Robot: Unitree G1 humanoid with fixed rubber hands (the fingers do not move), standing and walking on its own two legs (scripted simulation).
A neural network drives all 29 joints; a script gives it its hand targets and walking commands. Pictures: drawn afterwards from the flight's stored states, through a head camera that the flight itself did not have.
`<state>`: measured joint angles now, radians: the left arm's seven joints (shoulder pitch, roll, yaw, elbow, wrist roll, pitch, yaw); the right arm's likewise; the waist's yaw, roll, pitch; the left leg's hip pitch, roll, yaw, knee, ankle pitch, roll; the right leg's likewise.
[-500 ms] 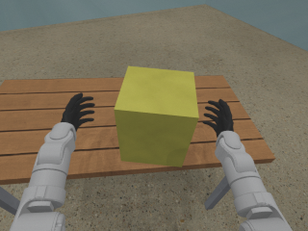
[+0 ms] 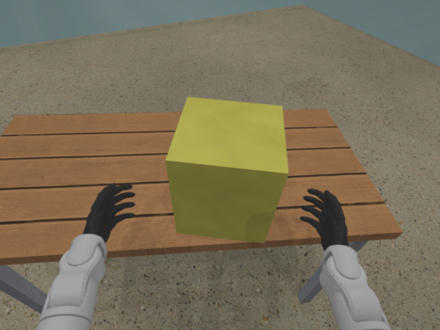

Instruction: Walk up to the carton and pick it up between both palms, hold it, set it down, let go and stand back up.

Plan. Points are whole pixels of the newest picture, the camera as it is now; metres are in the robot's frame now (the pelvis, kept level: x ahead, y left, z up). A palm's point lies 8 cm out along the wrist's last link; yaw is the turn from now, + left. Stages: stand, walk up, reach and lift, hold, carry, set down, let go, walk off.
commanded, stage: set down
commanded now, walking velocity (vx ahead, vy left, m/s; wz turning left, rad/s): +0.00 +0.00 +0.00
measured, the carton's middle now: (226, 172) +0.44 +0.00 +0.02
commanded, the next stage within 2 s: let go in 1.36 s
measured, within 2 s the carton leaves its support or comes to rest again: neither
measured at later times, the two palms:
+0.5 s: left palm (93, 274) +0.22 +0.24 +0.00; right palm (331, 269) +0.23 -0.19 +0.01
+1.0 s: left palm (102, 297) +0.19 +0.23 -0.05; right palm (336, 291) +0.21 -0.21 -0.04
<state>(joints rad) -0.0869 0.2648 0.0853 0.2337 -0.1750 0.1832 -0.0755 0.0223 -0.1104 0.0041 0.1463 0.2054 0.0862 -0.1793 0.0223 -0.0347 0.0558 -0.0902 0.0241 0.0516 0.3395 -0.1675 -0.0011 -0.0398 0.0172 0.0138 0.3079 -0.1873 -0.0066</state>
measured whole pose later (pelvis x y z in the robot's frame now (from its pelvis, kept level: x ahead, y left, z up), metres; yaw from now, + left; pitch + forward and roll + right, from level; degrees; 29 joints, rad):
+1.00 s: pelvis +0.02 -0.01 +0.00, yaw +0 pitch -5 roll +0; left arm 0.22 0.25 0.01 0.40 -0.08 0.02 -0.06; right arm 0.24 -0.13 0.03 0.46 0.08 -0.15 -0.07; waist 0.04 -0.02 0.05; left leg -0.05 0.03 0.04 0.32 -0.19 -0.02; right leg 0.00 0.02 0.01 0.30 -0.22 -0.02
